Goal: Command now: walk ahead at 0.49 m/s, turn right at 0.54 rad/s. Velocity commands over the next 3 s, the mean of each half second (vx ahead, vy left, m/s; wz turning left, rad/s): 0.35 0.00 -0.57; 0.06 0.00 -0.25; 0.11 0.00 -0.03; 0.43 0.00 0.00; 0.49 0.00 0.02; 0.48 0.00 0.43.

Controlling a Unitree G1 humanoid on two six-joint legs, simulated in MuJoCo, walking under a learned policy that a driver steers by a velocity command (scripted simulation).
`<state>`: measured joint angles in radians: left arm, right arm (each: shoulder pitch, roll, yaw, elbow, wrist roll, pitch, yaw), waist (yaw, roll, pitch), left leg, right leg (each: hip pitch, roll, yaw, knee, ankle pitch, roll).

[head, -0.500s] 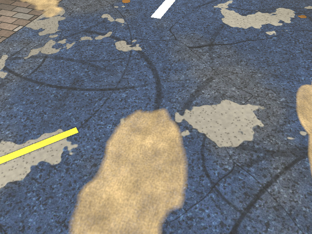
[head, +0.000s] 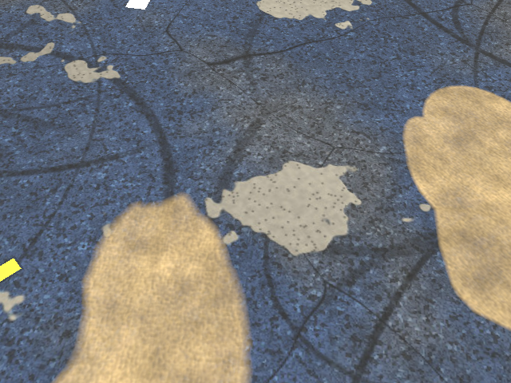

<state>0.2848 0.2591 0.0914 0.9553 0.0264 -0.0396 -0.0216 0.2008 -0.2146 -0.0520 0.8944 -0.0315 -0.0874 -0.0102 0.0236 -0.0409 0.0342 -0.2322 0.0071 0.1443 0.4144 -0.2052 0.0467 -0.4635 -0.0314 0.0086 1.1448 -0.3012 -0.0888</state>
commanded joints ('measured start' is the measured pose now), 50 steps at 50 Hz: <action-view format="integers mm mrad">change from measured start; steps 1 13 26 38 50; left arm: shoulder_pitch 5 -259 -88 -4 -54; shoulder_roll -16 6 130 110 79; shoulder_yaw -6 -36 10 -11 -44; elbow -66 -199 -188 -161 -98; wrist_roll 8 24 -14 5 -8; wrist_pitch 21 14 12 34 44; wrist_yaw -23 -51 21 29 34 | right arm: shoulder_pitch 100 210 161 -14 -11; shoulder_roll -68 -160 -89 -100 -119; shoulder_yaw -12 -28 -18 -14 14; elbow -3 39 -94 -138 -97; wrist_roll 13 19 -3 15 18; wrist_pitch -32 -9 105 129 72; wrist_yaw -2 -25 -15 -23 -20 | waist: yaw -5 -18 -68 8 0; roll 141 129 52 -52 186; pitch -3 18 -146 -74 -33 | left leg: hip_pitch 122 271 -256 -226 25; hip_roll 275 248 74 37 149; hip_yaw -201 111 -163 -173 -310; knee -251 -39 759 409 -129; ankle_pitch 164 918 -171 -151 154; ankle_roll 87 45 -96 -70 29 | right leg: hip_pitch -184 -13 257 301 337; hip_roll -64 62 -134 -132 30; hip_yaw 27 -180 221 288 155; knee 13 -518 -808 -866 -787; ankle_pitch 78 201 834 342 208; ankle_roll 8 -40 -201 -148 32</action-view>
